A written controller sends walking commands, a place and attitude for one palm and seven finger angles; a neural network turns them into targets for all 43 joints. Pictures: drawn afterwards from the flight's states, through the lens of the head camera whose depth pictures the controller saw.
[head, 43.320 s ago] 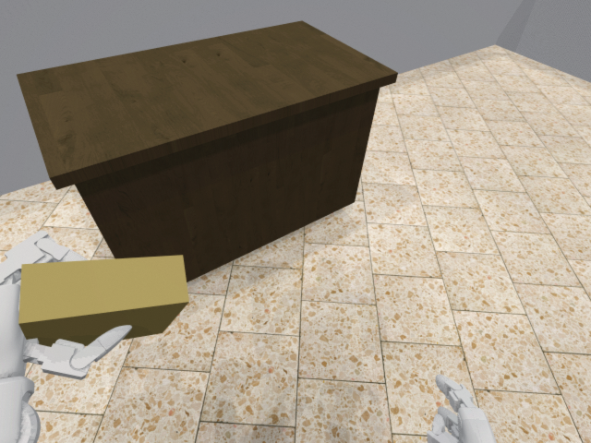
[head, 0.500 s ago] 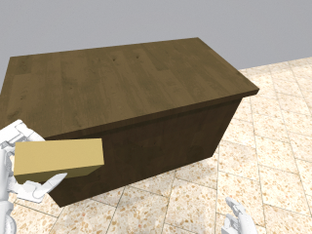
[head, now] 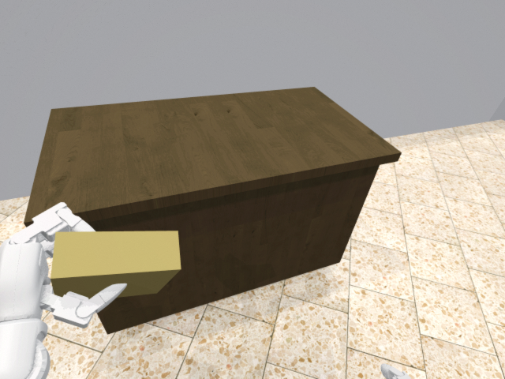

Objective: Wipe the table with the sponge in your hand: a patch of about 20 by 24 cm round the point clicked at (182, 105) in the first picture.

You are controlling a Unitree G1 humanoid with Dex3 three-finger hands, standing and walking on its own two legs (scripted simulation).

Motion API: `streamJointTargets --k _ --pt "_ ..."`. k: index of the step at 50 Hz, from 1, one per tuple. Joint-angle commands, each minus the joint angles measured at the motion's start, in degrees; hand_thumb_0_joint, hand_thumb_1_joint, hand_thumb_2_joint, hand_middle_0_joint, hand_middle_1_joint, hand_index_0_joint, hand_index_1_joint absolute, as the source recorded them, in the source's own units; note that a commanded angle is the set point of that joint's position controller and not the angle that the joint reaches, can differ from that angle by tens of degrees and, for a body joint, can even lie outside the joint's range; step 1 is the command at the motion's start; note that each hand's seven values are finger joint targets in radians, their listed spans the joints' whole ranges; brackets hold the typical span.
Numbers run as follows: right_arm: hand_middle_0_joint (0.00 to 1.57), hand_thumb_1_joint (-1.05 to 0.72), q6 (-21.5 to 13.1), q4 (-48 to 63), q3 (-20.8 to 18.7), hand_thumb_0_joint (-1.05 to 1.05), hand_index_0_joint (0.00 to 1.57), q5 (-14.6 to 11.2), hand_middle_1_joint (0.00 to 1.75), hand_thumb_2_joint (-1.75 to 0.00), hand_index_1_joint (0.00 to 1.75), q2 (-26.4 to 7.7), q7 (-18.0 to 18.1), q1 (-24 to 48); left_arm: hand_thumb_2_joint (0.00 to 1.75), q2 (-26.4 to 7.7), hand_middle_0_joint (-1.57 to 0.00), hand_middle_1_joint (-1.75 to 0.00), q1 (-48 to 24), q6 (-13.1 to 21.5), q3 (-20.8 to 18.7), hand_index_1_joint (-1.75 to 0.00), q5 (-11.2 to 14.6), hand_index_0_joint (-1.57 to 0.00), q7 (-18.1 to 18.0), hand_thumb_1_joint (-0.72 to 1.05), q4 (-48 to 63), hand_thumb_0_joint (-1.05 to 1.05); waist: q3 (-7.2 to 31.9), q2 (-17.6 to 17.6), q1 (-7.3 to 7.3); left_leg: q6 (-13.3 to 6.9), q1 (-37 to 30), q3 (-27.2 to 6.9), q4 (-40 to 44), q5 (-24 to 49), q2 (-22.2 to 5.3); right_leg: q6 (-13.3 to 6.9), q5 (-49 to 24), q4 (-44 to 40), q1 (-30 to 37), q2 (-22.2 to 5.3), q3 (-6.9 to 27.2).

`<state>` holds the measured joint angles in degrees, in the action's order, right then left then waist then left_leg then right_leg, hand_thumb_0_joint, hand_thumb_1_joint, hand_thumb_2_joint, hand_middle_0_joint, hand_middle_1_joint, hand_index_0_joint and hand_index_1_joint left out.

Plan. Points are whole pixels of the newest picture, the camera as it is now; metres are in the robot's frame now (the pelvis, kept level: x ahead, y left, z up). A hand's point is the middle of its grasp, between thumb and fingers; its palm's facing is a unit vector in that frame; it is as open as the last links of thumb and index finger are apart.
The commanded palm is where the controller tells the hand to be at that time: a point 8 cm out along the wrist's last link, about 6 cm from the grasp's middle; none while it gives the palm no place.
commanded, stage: stop stepping back and stand still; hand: left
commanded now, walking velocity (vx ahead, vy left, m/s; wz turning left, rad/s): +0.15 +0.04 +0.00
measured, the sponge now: (134, 267) +0.22 +0.18 +0.13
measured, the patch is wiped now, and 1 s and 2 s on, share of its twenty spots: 1.00 1.00 1.00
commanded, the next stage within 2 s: stand and wait in 0.30 s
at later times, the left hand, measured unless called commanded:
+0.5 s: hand (64, 252) +0.21 +0.26 +0.16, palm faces +0.39 -0.87 -0.29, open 9.1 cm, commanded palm +0.17 +0.30 +0.18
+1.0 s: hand (45, 236) +0.24 +0.30 +0.16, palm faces +0.38 -0.87 -0.32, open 9.1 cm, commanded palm +0.19 +0.33 +0.18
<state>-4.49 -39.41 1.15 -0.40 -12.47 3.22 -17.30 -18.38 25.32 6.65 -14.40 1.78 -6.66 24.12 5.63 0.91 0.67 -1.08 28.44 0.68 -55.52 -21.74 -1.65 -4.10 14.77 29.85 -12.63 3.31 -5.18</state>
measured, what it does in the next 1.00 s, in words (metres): steps on the spot: left foot, then left foot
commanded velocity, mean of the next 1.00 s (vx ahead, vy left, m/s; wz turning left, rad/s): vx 0.03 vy -0.01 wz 0.00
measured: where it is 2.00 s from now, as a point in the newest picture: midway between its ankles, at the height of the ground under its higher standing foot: outside the picture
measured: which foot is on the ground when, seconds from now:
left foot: up 0.00-0.12, down 0.14-0.30, up 0.32-0.52, down 0.54-1.00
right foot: down 0.00-1.00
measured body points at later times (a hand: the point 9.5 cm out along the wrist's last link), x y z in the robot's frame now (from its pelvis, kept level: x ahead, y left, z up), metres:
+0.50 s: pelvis +0.01 +0.02 +0.00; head -0.01 +0.05 +0.45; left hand +0.19 +0.31 +0.18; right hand +0.16 -0.21 -0.07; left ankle +0.04 +0.14 -0.71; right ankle +0.01 -0.07 -0.73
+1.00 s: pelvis +0.02 +0.06 +0.01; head +0.02 +0.08 +0.46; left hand +0.21 +0.34 +0.18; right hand +0.21 -0.17 -0.05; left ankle +0.05 +0.15 -0.73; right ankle +0.01 -0.07 -0.73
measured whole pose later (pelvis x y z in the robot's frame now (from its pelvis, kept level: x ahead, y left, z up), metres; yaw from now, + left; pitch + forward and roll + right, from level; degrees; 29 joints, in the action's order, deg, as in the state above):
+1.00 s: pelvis +0.02 +0.06 +0.01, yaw -2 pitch +0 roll -2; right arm -4.4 -33.9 2.1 -0.4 -10.5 3.4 -9.4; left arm -20.2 27.5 7.3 -18.3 2.9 -8.5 27.8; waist 1.2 1.3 0.8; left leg -2.0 16.0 3.7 -29.1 -13.0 -1.1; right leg 0.5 14.0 24.9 -10.8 0.3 -2.1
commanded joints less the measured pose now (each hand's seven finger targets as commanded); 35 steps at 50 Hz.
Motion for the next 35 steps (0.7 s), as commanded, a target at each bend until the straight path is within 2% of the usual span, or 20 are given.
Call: streamJointTargets --k 1,3,5,6,7,8,10,13,14,15,16,19,21,23,24,26,27,28,30,35 --pt "0.20 -0.90 -3.55 11.77 -2.33 0.00 0.20 0.07 0.30 -0.90 0.30 -5.27 1.04 10.14 1.30 -13.59 -1.20 -1.60 -10.87 5.48 -8.10 -1.60 0.31 -1.20 -1.44 0.10 14.44 0.00 -6.32 0.96 -2.34 -1.07 -7.29 -0.80 6.18 0.27 -3.91 -6.26 19.30 -18.74 -16.05 -19.49 18.69" --pt "0.20 -0.90 -3.89 12.20 -1.53 0.00 0.20 0.31 0.30 -0.90 0.30 -4.95 1.81 10.42 1.30 -12.79 -1.20 -1.60 -9.75 5.39 -7.65 -1.60 0.65 -1.20 -2.18 0.10 13.63 0.00 -5.94 0.78 -2.17 -1.25 -14.20 3.40 16.18 -0.17 -1.84 -4.62 24.93 -15.99 -18.07 -16.15 14.37" --pt "0.20 -0.90 -4.60 12.70 -1.51 0.00 0.20 0.67 0.30 -0.90 0.30 -6.04 2.61 10.23 1.30 -11.95 -1.20 -1.60 -9.30 5.58 -7.37 -1.60 0.82 -1.20 -2.77 0.10 13.98 0.00 -4.92 -5.08 -2.06 -2.27 -16.86 0.43 27.01 -6.68 -1.97 -2.38 24.65 -7.55 -16.66 -10.92 11.65" --pt "0.20 -0.90 -4.82 13.03 -1.86 0.00 0.20 0.78 0.30 -0.90 0.30 -7.47 2.75 9.77 1.30 -10.64 -1.20 -1.60 -9.29 5.54 -7.08 -1.60 1.11 -1.20 -3.02 0.10 14.21 0.00 -5.06 -12.20 -1.97 -4.66 -15.30 -10.50 34.97 -16.26 -6.63 -0.18 22.10 0.65 -16.79 -6.37 9.24" --pt "0.20 -0.90 -4.79 13.28 -1.66 0.00 0.20 0.42 0.30 -0.90 0.30 -7.57 2.55 9.92 1.30 -10.12 -1.20 -1.60 -8.74 5.21 -7.39 -1.60 0.99 -1.20 -3.36 0.10 14.51 0.00 -4.94 -19.54 -1.72 -7.39 -14.45 -20.66 42.17 -25.36 -13.85 2.71 16.13 10.54 -16.99 -1.13 3.41" --pt "0.20 -0.90 -4.74 14.06 -1.79 0.00 0.20 -0.12 0.30 -0.90 0.30 -6.89 2.49 10.24 1.30 -10.83 -1.20 -1.60 -8.53 4.20 -8.18 -1.60 0.41 -1.20 -3.37 0.10 14.21 0.00 -3.54 -17.12 -1.20 -8.40 -9.99 -21.54 44.82 -25.21 -16.16 3.95 13.82 19.90 -12.95 -0.46 2.55" --pt "0.20 -0.90 -5.18 13.47 -2.03 0.00 0.20 -0.22 0.30 -0.90 0.30 -5.55 1.92 9.73 1.30 -11.81 -1.20 -1.60 -6.94 4.01 -9.98 -1.60 0.70 -1.20 -3.19 0.10 14.71 0.00 -2.03 -12.75 -1.48 -6.89 -8.66 -18.58 42.77 -20.84 -14.06 4.06 14.45 18.85 -10.58 -2.13 3.55" --pt "0.20 -0.90 -4.63 13.28 -1.81 0.00 0.20 -0.35 0.30 -0.90 0.30 -6.27 0.74 11.42 1.30 -9.74 -1.20 -1.60 -1.20 2.67 -8.64 -1.60 0.73 -1.20 -2.59 0.10 12.75 0.00 -3.35 -7.25 -0.10 -3.01 1.63 -6.73 31.22 -17.73 -8.80 3.09 7.65 -1.63 5.07 -1.35 1.66" --pt "0.20 -0.90 -4.47 13.66 -2.04 0.00 0.20 -0.18 0.30 -0.90 0.30 -6.06 0.60 11.40 1.30 -10.37 -1.20 -1.60 -0.64 2.60 -8.68 -1.60 0.41 -1.20 -2.23 0.10 12.80 0.00 -3.38 0.93 -0.03 -1.66 4.82 -1.16 19.73 -14.30 -3.91 0.67 8.67 -7.09 6.49 -4.45 7.34" --pt "0.20 -0.90 -3.80 13.52 -2.55 0.00 0.20 0.03 0.30 -0.90 0.30 -5.60 0.26 11.83 1.30 -11.02 -1.20 -1.60 -1.94 2.56 -8.23 -1.60 0.40 -1.20 -1.66 0.10 12.22 0.00 -4.87 14.17 -0.24 -0.08 9.32 2.60 2.74 -10.02 0.18 -3.62 17.59 -16.53 3.18 -14.51 25.18" --pt "0.20 -0.90 -4.20 13.12 -2.72 0.00 0.20 -0.19 0.30 -0.90 0.30 -5.47 -0.03 11.41 1.30 -11.60 -1.20 -1.60 -6.20 3.19 -7.98 -1.60 0.73 -1.20 -1.52 0.10 14.74 0.00 -4.62 16.16 -0.77 0.46 9.97 1.19 -7.90 -5.05 0.00 -6.51 14.07 -21.07 1.96 -21.57 33.61" --pt "0.20 -0.90 -4.97 11.85 -2.84 0.00 0.20 -0.18 0.30 -0.90 0.30 -5.87 -0.57 10.50 1.30 -14.08 -1.20 -1.60 -9.35 4.70 -10.08 -1.60 0.72 -1.20 -1.23 0.10 17.49 0.00 -4.98 2.52 -2.26 0.46 3.70 -2.46 -3.48 -0.93 -3.07 -7.41 1.39 -17.67 -3.30 -21.20 26.26" --pt "0.20 -0.90 -4.99 11.69 -1.71 0.00 0.20 0.02 0.30 -0.90 0.30 -4.32 0.14 11.09 1.30 -13.14 -1.20 -1.60 -7.85 5.69 -9.98 -1.60 0.71 -1.20 -1.78 0.10 17.23 0.00 -4.12 0.33 -1.40 -0.19 -3.84 0.12 9.76 0.58 -3.31 -6.29 -5.20 -14.54 -3.39 -18.89 18.34" --pt "0.20 -0.90 -5.19 11.48 -1.46 0.00 0.20 0.26 0.30 -0.90 0.30 -4.50 0.81 10.65 1.30 -11.74 -1.20 -1.60 -7.42 5.55 -9.15 -1.60 0.78 -1.20 -2.71 0.10 15.96 0.00 -1.76 0.70 -1.59 -0.33 -12.47 2.91 21.42 6.64 -0.91 -3.62 -2.57 -11.96 -2.92 -15.30 14.13" --pt "0.20 -0.90 -5.53 11.64 -1.92 0.00 0.20 0.35 0.30 -0.90 0.30 -5.36 1.26 10.64 1.30 -10.97 -1.20 -1.60 -7.32 5.58 -8.71 -1.60 0.70 -1.20 -2.99 0.10 16.49 0.00 -0.63 -2.18 -1.67 -0.51 -16.14 1.15 27.75 8.60 -1.19 -1.92 -2.86 -8.17 -1.91 -13.13 11.88" --pt "0.20 -0.90 -5.16 12.79 -2.40 0.00 0.20 0.23 0.30 -0.90 0.30 -6.80 1.43 11.53 1.30 -9.62 -1.20 -1.60 -6.20 5.52 -7.90 -1.60 0.83 -1.20 -3.52 0.10 17.08 0.00 -0.38 -12.80 -0.42 -3.78 -19.74 -11.61 34.70 9.44 -9.41 2.54 -0.43 -0.45 -6.24 -5.72 7.64" --pt "0.20 -0.90 -4.97 13.54 -2.32 0.00 0.20 -0.32 0.30 -0.90 0.30 -6.73 1.26 11.81 1.30 -9.69 -1.20 -1.60 -5.71 5.26 -8.05 -1.60 0.78 -1.20 -3.63 0.10 17.14 0.00 0.51 -12.46 0.05 -4.69 -19.53 -14.57 35.69 10.77 -11.93 4.03 0.47 0.66 -5.74 -3.96 5.58" --pt "0.20 -0.90 -4.92 14.12 -2.63 0.00 0.20 -0.87 0.30 -0.90 0.30 -7.04 1.28 11.95 1.30 -9.89 -1.20 -1.60 -5.12 4.98 -8.61 -1.60 1.04 -1.20 -3.64 0.10 16.65 0.00 1.37 -8.05 0.45 -4.11 -18.46 -13.15 33.67 15.88 -11.07 4.70 -1.20 -0.81 -3.06 -3.02 5.58" --pt "0.20 -0.90 -4.92 13.37 -2.25 0.00 0.20 -0.39 0.30 -0.90 0.30 -5.82 1.07 11.80 1.30 -9.94 -1.20 -1.60 -2.96 4.64 -8.91 -1.60 0.68 -1.20 -2.96 0.10 16.28 0.00 2.53 -6.89 -0.66 -2.84 -16.69 -8.47 31.20 22.00 -7.70 4.31 -8.62 -1.56 0.85 -3.76 5.27" --pt "0.20 -0.90 -4.30 13.55 -2.57 0.00 0.20 -0.36 0.30 -0.90 0.30 -5.98 0.18 12.69 1.30 -10.10 -1.20 -1.60 -0.74 4.72 -9.01 -1.60 0.79 -1.20 -2.69 0.10 17.00 0.00 3.92 -4.14 -0.89 -1.07 -16.57 -5.01 28.74 28.26 -5.72 3.33 -19.01 -3.40 4.33 -5.77 7.41"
